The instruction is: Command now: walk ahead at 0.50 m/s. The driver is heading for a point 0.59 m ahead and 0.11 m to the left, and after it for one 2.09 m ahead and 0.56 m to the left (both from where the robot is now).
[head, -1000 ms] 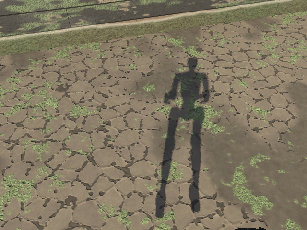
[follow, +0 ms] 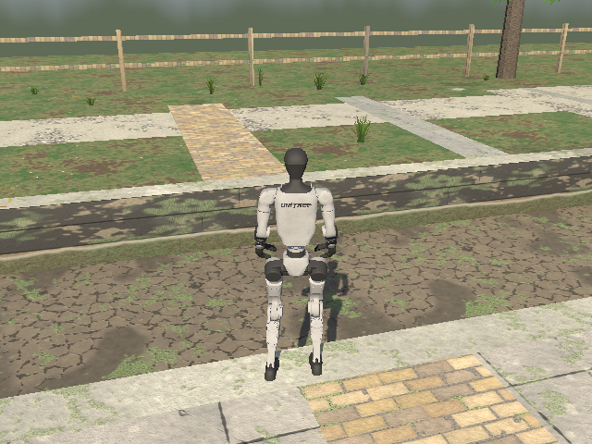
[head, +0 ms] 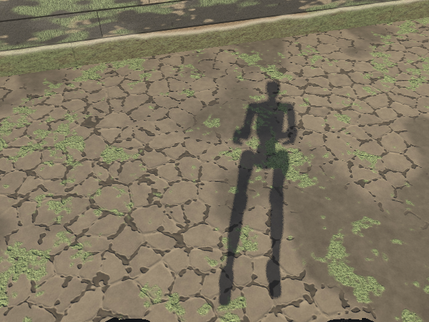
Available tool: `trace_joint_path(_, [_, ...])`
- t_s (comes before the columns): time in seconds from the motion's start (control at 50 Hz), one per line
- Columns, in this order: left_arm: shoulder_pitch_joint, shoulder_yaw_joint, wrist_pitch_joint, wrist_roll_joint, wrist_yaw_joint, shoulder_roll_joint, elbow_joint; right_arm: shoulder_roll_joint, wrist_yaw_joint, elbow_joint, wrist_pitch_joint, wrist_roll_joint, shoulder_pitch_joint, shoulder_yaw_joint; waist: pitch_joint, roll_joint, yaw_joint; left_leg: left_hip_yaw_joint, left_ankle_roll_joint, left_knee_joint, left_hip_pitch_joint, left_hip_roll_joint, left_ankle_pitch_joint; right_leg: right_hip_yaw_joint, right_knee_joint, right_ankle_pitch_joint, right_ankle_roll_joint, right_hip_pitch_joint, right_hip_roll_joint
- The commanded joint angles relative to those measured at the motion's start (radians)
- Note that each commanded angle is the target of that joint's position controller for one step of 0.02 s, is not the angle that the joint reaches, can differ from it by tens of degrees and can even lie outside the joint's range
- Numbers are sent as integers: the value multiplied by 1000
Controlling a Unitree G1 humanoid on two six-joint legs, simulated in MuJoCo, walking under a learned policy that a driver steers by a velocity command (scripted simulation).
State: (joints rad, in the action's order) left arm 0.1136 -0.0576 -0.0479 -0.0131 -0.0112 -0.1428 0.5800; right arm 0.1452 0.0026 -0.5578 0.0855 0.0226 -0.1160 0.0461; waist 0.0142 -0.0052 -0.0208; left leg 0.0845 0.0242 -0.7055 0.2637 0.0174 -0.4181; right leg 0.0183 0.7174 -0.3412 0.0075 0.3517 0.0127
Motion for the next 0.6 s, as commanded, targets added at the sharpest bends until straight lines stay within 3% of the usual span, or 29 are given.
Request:
trace_joint_path(0.02, [-96,16,21,-8,-7,-54,-101,71,1,105,-13,4,102,-20,59,2,-9,11,-30,102,12,-17,211,4,-109,230,31,-15,-41])
trace_joint_path(0.06, [-88,18,26,-11,-8,-52,-97,70,-1,104,-14,5,98,-21,84,6,-9,14,-31,105,6,-21,215,2,-100,246,32,-34,-40])
trace_joint_path(0.08, [-40,19,23,0,9,-62,-79,60,-5,75,-24,-1,45,-23,147,12,13,-12,-26,106,-45,1,29,38,-153,36,31,-50,-44])
trace_joint_path(0.1, [-130,16,21,4,-2,-59,-109,57,-1,112,-17,-3,120,-13,15,-6,-3,2,-28,107,30,-10,196,10,-119,210,30,6,-42])
trace_joint_path(0.14, [-96,16,23,-7,-7,-52,-100,68,0,106,-13,3,108,-20,68,5,-9,9,-30,100,12,-16,203,3,-105,238,32,-20,-44])
trace_joint_path(0.16, [-46,18,19,1,9,-63,-83,57,-3,77,-20,-1,49,-22,128,2,14,-15,-23,101,-37,4,27,41,-162,22,31,-29,-47])
trace_joint_path(0.18, [-129,15,20,3,-2,-57,-111,54,0,111,-15,-1,118,-11,11,-15,-2,0,-26,103,32,-9,195,11,-122,199,31,16,-43])
trace_joint_path(0.2, [-103,15,22,-6,-6,-51,-106,66,0,105,-14,3,108,-18,62,1,-8,12,-30,102,15,-16,196,6,-112,220,33,-15,-45])
trace_joint_path(0.22, [-47,17,19,1,9,-63,-85,58,-3,76,-22,0,51,-21,122,2,13,-14,-25,99,-36,4,26,43,-163,14,33,-26,-49])
trace_joint_path(0.24, [-128,15,19,4,-2,-59,-113,57,0,112,-16,-2,118,-12,5,-14,-2,0,-26,102,34,-8,194,11,-125,192,30,21,-43])
trace_joint_path(0.26, [-102,15,22,-6,-6,-51,-107,66,0,104,-14,3,108,-17,56,1,-9,14,-30,102,20,-18,200,5,-111,214,33,-9,-45])
trace_joint_path(0.3, [-87,17,25,-10,-8,-53,-100,70,0,105,-14,3,104,-20,74,6,-10,11,-28,100,14,-17,204,-1,-102,235,31,-22,-43])
trace_joint_path(0.32, [-39,17,22,0,9,-61,-83,56,-4,75,-23,-1,48,-21,140,7,12,-12,-24,102,-38,2,25,37,-156,21,32,-37,-48])
trace_joint_path(0.34, [-80,19,17,8,15,-71,-94,43,-3,82,-25,-3,66,-14,60,-17,16,-20,-24,101,-9,10,30,52,-181,-22,31,6,-49])
trace_joint_path(0.36, [-138,14,17,7,1,-58,-119,54,-1,110,-18,-3,125,-10,-5,-14,-2,1,-27,101,38,-8,191,15,-132,174,31,28,-47])
trace_joint_path(0.4, [-89,15,22,-9,-7,-52,-105,70,0,104,-14,4,103,-19,60,4,-10,12,-29,98,17,-16,211,-1,-104,224,32,-11,-43])
trace_joint_path(0.46, [-82,18,28,-10,-7,-51,-99,69,-1,103,-15,4,102,-21,89,10,-10,12,-29,99,10,-18,211,-4,-94,248,32,-35,-44])
trace_joint_path(0.48, [-37,18,23,1,10,-61,-82,57,-5,75,-23,-3,49,-22,148,11,12,-14,-23,99,-40,4,26,33,-150,31,31,-44,-49])
trace_joint_path(0.5, [-80,19,17,9,15,-70,-95,42,-4,82,-24,-4,69,-14,60,-17,17,-22,-23,98,-7,11,30,49,-179,-18,31,7,-51])
trace_joint_path(0.52, [-138,14,17,8,1,-57,-119,52,-1,110,-17,-3,125,-10,-4,-17,-1,-1,-26,98,38,-7,191,12,-130,176,31,29,-49])
trace_joint_path(0.54, [-104,14,20,-4,-4,-49,-111,66,1,103,-14,3,111,-17,47,0,-9,10,-29,95,21,-13,202,3,-112,209,33,-1,-48])
trace_joint_path(0.6, [-80,17,27,-11,-8,-50,-100,69,-1,102,-14,5,98,-20,86,6,-10,13,-29,97,12,-18,214,-6,-93,241,33,-30,-44])
